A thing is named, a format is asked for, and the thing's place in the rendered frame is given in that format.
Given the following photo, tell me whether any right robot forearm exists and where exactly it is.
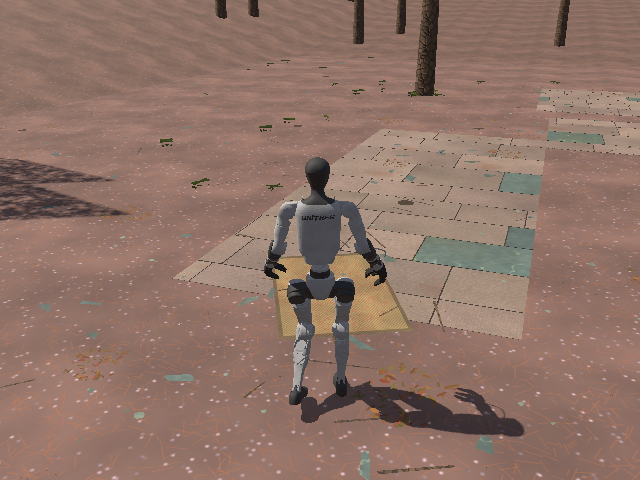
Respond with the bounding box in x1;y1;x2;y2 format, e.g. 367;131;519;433
362;238;383;271

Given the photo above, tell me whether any robot right thigh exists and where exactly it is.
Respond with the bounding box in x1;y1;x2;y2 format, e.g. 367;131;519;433
332;277;355;340

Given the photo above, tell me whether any robot right upper arm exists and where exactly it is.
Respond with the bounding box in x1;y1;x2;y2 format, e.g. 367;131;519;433
339;201;371;255

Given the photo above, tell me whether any left robot hand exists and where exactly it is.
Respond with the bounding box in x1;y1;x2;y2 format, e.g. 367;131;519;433
264;263;287;279

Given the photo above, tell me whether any robot left foot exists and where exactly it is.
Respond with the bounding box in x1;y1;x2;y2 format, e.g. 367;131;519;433
289;386;308;405

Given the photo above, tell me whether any left robot forearm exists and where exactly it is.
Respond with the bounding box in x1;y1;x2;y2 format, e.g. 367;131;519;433
265;240;281;268

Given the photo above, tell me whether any robot left upper arm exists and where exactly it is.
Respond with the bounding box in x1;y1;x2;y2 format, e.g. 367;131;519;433
271;201;298;255

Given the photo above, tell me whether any right robot hand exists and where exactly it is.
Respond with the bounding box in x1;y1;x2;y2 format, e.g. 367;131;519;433
365;263;387;286

